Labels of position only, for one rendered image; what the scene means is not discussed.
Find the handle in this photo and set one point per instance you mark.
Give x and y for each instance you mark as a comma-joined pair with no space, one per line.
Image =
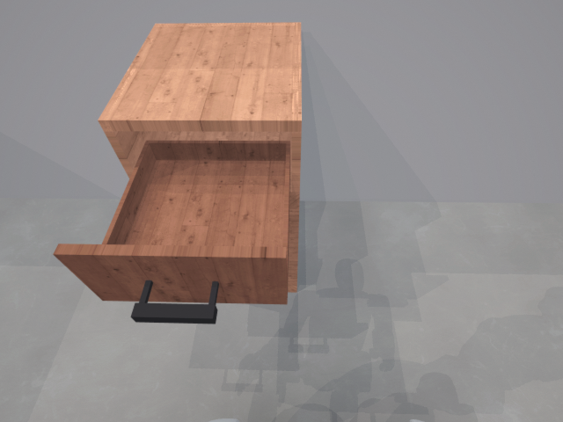
144,312

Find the cabinet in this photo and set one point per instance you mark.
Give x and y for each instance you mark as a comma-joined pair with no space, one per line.
214,82

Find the drawer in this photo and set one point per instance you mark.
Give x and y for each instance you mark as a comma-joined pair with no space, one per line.
194,212

